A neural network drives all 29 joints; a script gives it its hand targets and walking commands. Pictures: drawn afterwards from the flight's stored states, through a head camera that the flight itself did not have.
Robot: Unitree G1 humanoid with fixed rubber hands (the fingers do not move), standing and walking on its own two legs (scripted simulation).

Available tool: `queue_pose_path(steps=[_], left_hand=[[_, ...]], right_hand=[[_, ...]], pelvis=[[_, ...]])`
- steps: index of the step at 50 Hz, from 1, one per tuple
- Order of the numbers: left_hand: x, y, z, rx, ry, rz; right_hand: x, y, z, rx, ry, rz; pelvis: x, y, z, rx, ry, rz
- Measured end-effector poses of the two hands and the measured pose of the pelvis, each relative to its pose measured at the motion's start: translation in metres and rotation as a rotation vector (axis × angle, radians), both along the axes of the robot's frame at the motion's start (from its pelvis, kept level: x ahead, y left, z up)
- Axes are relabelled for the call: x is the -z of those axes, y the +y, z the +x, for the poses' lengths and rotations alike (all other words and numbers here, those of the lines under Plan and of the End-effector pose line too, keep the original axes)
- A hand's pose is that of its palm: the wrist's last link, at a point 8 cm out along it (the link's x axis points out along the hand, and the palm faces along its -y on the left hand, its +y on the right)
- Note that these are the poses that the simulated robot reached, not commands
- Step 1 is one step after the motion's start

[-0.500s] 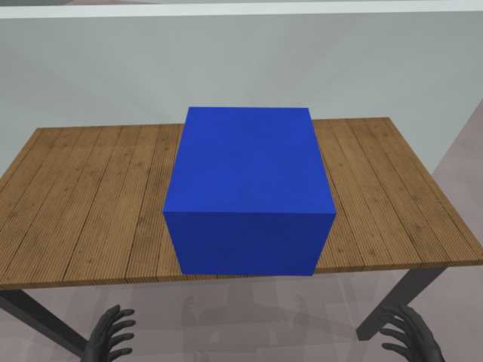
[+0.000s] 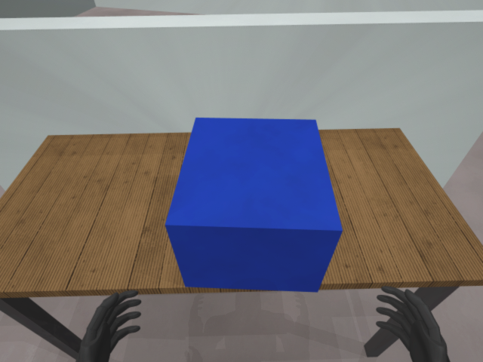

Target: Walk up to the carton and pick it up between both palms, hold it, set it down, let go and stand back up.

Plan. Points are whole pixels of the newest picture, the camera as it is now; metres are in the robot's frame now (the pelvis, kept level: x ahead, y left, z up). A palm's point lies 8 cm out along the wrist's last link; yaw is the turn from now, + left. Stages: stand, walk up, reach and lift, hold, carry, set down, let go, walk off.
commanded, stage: reach and lift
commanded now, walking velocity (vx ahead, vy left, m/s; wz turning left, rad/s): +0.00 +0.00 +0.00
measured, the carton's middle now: (253, 199) +0.46 +0.02 +0.01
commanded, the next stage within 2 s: none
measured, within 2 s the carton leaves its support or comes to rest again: neither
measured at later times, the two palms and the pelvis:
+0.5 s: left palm (106, 309) +0.20 +0.23 +0.06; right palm (413, 303) +0.23 -0.21 +0.05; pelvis +0.00 -0.02 +0.00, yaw +1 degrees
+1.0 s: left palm (110, 237) +0.30 +0.25 +0.10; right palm (401, 246) +0.30 -0.21 +0.08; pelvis +0.00 -0.01 +0.00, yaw +1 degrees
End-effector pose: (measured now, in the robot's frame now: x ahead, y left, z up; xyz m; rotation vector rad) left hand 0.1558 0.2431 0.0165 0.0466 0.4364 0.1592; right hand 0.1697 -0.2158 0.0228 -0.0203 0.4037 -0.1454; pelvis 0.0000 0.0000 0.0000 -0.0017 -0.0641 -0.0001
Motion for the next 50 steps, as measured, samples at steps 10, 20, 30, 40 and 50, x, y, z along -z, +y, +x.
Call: queue_pose_path(steps=[10,20,30,40,50], left_hand=[[-0.021,-0.006,0.001,0.012,-0.117,0.005],[-0.026,-0.01,0.02,0.032,-0.109,-0.024],[-0.057,-0.012,0.072,0.056,-0.184,-0.028],[-0.063,-0.001,0.105,0.032,-0.15,-0.031],[-0.083,0.002,0.14,0.055,-0.159,-0.019]], right_hand=[[-0.017,0.012,0.013,-0.027,-0.078,0.053],[-0.02,0.008,0.038,-0.023,-0.091,0.045],[-0.035,0.006,0.075,-0.016,-0.135,0.067],[-0.05,0.005,0.101,-0.015,-0.153,0.052],[-0.056,0.009,0.135,-0.035,-0.154,0.061]], pelvis=[[0.0,-0.014,0.002,-0.017,-0.014,0.001],[0.001,-0.022,-0.001,-0.025,-0.007,0.007],[0.001,-0.023,0.002,-0.018,0.001,0.01],[0.001,-0.02,0.005,-0.01,0.01,0.008],[0.001,-0.012,0.0,-0.014,0.044,0.0]])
